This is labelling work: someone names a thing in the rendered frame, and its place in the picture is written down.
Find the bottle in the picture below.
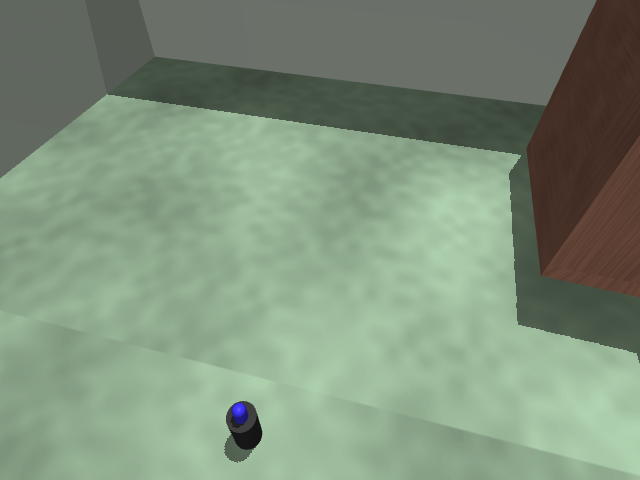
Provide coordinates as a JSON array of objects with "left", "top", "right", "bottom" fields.
[{"left": 226, "top": 401, "right": 262, "bottom": 450}]

